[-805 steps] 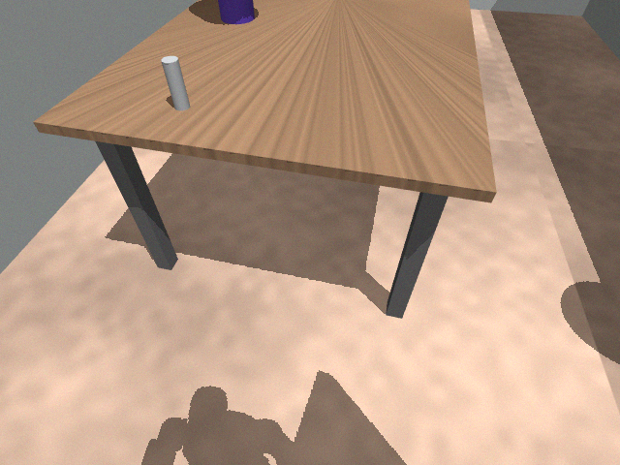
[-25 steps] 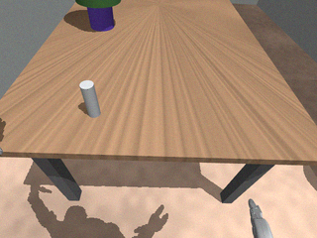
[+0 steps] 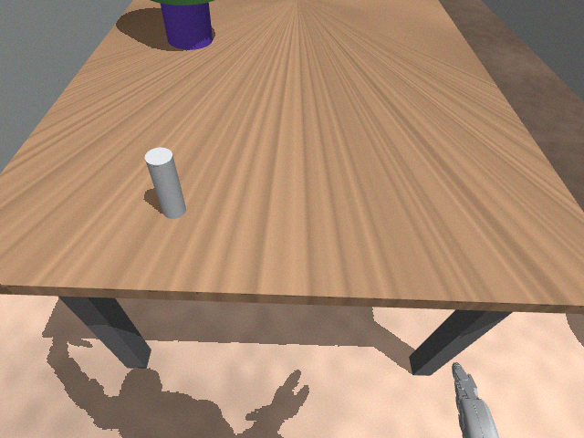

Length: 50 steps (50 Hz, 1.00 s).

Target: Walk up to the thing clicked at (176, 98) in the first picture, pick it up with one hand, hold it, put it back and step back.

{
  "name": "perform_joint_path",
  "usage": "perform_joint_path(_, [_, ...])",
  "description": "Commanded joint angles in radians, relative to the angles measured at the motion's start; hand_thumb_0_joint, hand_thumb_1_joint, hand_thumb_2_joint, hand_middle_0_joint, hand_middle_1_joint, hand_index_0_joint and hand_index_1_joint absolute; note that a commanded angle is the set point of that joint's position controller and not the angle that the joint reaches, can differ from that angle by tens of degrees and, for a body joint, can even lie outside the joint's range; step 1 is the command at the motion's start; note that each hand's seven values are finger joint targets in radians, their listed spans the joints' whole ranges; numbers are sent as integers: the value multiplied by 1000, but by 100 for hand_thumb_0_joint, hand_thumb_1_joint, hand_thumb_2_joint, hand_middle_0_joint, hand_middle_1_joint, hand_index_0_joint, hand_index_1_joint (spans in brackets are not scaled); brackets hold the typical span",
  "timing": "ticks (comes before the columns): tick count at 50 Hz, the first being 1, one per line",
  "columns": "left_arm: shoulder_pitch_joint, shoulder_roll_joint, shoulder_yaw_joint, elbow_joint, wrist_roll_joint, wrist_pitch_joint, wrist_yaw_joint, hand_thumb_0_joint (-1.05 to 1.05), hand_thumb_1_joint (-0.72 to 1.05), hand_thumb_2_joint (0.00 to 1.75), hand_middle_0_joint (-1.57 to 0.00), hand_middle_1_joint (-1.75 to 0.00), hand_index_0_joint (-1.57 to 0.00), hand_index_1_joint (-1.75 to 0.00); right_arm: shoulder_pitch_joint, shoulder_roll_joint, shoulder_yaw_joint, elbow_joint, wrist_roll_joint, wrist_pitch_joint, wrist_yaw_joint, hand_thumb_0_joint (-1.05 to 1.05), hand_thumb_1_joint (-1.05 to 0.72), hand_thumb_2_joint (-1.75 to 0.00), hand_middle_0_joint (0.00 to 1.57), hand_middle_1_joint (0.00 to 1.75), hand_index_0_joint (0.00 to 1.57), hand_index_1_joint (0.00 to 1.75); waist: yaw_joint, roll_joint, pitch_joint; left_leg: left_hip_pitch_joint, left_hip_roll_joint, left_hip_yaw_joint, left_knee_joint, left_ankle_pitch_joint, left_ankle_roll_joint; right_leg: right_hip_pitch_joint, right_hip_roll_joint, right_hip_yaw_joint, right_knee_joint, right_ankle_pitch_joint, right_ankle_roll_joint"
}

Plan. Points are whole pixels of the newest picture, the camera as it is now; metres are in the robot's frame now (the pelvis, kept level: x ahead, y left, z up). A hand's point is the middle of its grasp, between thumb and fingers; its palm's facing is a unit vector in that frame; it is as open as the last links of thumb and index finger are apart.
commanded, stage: go down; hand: left
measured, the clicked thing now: (167, 185) +0.51 +0.21 +0.03
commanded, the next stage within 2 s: approach in 1.02 s
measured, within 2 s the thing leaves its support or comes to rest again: neither
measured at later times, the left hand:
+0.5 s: hand out of the picture +0.37 +0.40 +0.14, palm faces +0.21 -0.98 +0.00, open 17.5 cm
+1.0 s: hand out of the picture +0.37 +0.40 +0.14, palm faces +0.22 -0.98 +0.01, open 17.3 cm
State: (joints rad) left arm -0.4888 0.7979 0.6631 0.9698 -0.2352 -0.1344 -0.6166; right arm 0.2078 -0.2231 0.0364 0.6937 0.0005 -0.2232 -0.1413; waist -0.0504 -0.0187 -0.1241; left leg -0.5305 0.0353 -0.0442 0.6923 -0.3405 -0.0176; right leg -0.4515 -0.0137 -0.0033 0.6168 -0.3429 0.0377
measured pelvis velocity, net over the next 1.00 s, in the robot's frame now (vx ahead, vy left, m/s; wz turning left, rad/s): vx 0.00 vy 0.01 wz -0.01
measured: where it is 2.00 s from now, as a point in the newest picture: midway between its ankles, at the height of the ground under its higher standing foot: outside the picture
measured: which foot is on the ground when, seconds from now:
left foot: down 0.00-1.00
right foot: down 0.00-1.00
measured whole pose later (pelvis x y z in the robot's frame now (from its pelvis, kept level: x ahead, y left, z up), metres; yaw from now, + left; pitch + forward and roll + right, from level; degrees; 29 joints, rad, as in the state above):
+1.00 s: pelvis +0.00 +0.01 -0.01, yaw +0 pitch +13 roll -3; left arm -0.57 0.87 0.68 1.04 -0.20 -0.10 -0.61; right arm 0.27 -0.25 0.03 0.54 0.00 -0.20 -0.13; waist -0.07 -0.01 -0.16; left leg -0.64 0.04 -0.05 0.81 -0.40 -0.01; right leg -0.55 -0.01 0.00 0.71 -0.38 0.05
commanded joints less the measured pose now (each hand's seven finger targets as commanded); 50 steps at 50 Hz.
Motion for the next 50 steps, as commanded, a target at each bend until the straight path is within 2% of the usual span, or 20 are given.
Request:
perform_joint_path(1, [-324,408,53,-185,-20,-49,-5,0,-53,9,-4,-4,-3,-5,-69,-156,-52,-146,4,-45,-16,0,53,-6,5,5,5,5,15,206,-295,295,-21,8,-44,464,27,-13,23,-42,-39,327,-38])
perform_joint_path(8, [-380,474,88,-182,-11,-63,-1,0,-53,9,-4,-4,-4,-5,-32,-180,-67,-193,-3,-46,-17,0,53,-6,5,5,5,5,2,184,-312,261,-25,11,-26,410,29,-16,23,-41,-22,308,-37])
perform_joint_path(12, [-363,445,62,-105,-16,-59,-13,0,-54,9,-4,-5,-4,-6,-12,-167,-53,-199,1,-41,-17,0,54,-6,5,5,5,5,-12,164,-273,216,-35,21,-13,354,39,-42,19,-31,-19,289,-31])
perform_joint_path(14, [-386,509,91,-122,-4,-65,-9,0,-54,8,-4,-4,-4,-5,-29,-169,-48,-218,0,-44,-18,0,53,-6,5,5,5,5,5,188,-291,205,-38,21,-11,337,37,-39,18,-30,-12,277,-33])
perform_joint_path(16, [-403,487,69,-91,-1,-64,-12,0,-55,8,-4,-5,-4,-6,-25,-164,-39,-230,1,-42,-15,0,54,-6,5,5,5,5,-4,203,-275,203,-31,11,-12,318,31,-71,23,-37,-7,240,-39])
perform_joint_path(20, [-447,529,86,-118,2,-67,-9,0,-53,8,-4,-4,-4,-5,-36,-182,-56,-242,-2,-44,-21,0,54,-6,5,5,5,5,-9,212,-330,209,-32,13,11,335,35,-59,19,-31,9,266,-36])
perform_joint_path(22, [-434,473,47,-70,-1,-59,-19,0,-54,9,-4,-5,-4,-6,-55,-171,-34,-268,-1,-44,-19,0,54,-6,5,5,5,5,-14,191,-322,201,-29,9,15,329,36,-72,22,-33,12,255,-36])
perform_joint_path(23, [-458,533,82,-102,3,-63,-12,0,-53,8,-4,-4,-4,-5,-31,-199,-61,-254,-2,-43,-22,0,54,-6,5,5,5,5,-8,214,-330,207,-29,6,14,332,30,-79,24,-34,16,246,-39])
perform_joint_path(26, [-489,556,83,-124,15,-56,-3,0,-51,8,-4,-4,-4,-5,-2,-188,-50,-264,-2,-36,-20,0,54,-6,5,5,5,5,-6,254,-370,244,-23,2,22,366,24,-87,27,-41,23,250,-45])
perform_joint_path(28, [-434,505,58,-56,16,-39,0,0,-50,8,-5,-4,-4,-5,5,-200,-63,-277,-1,-37,-19,0,53,-6,5,5,5,5,-16,213,-334,227,-23,5,25,371,26,-93,29,-40,19,257,-42])
perform_joint_path(32, [-444,526,66,-86,19,-39,1,0,-52,8,-4,-4,-4,-5,37,-161,-38,-237,-1,-27,-10,0,54,-5,5,5,5,5,-2,236,-315,193,-23,5,36,389,30,-111,28,-40,32,271,-43])
perform_joint_path(34, [-415,490,56,-71,13,-37,0,0,-53,8,-4,-4,-4,-5,-2,-185,-55,-308,3,-34,-11,0,54,-6,5,5,5,5,-3,202,-325,194,-23,8,33,379,31,-94,29,-42,33,268,-42])
perform_joint_path(36, [-413,524,80,-95,15,-34,10,0,-52,7,-4,-4,-4,-5,31,-189,-56,-309,3,-29,-9,0,54,-5,5,5,5,5,4,220,-340,200,-25,11,33,371,27,-81,29,-42,31,262,-42])
perform_joint_path(38, [-427,487,52,-111,10,-33,3,0,-50,9,-4,-5,-3,-5,7,-185,-51,-342,4,-29,-5,0,54,-5,5,5,5,5,5,220,-348,208,-20,5,30,391,23,-71,31,-42,34,266,-44])
perform_joint_path(40, [-394,512,81,-113,7,-30,6,0,-49,7,-4,-4,-4,-5,46,-213,-78,-308,6,-24,-10,0,53,-6,5,5,5,5,7,232,-368,237,-13,-4,32,440,21,-80,34,-48,37,277,-47])
perform_joint_path(41, [-446,548,99,-209,5,-33,14,0,-49,8,-4,-4,-4,-5,40,-196,-66,-296,8,-24,-9,0,54,-5,5,5,5,5,26,261,-371,239,-16,-1,33,443,20,-77,32,-43,37,279,-47])
perform_joint_path(43, [-390,466,55,-144,8,-16,13,0,-49,8,-4,-4,-4,-5,14,-217,-87,-340,10,-28,-11,0,53,-6,5,5,5,5,11,203,-355,234,-15,-2,30,449,23,-67,34,-46,35,293,-46])
perform_joint_path(44, [-400,483,67,-173,9,-15,20,0,-49,8,-4,-4,-4,-5,28,-199,-79,-303,10,-25,-8,0,54,-5,5,5,5,5,21,218,-339,219,-19,1,30,444,24,-60,31,-43,34,297,-45])
perform_joint_path(46, [-360,440,46,-108,8,-9,17,0,-49,8,-4,-4,-4,-5,32,-201,-81,-310,9,-25,-7,0,53,-6,5,5,5,5,2,190,-310,212,-13,-3,30,442,25,-79,35,-48,36,282,-44])
perform_joint_path(50, [-401,481,70,-180,7,-28,11,0,-49,8,-4,-4,-4,-5,38,-192,-75,-304,7,-24,-1,0,54,-5,5,5,5,5,15,237,-321,226,-16,1,28,437,20,-81,32,-49,36,271,-45])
